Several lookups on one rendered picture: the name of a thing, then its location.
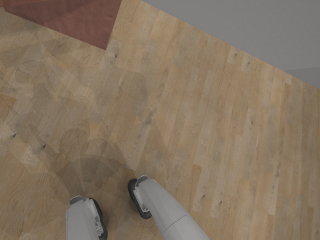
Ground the robot left shin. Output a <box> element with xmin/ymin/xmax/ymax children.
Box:
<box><xmin>65</xmin><ymin>195</ymin><xmax>104</xmax><ymax>235</ymax></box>

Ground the robot right foot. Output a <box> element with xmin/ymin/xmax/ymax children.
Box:
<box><xmin>127</xmin><ymin>179</ymin><xmax>152</xmax><ymax>219</ymax></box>

